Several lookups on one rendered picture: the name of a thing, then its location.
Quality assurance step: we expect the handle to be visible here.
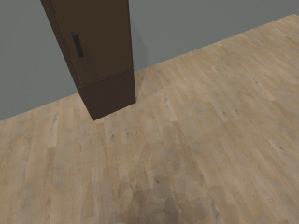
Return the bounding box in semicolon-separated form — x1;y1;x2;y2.
71;30;84;58

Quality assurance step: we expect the cupboard door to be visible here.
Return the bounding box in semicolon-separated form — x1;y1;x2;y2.
50;0;132;85

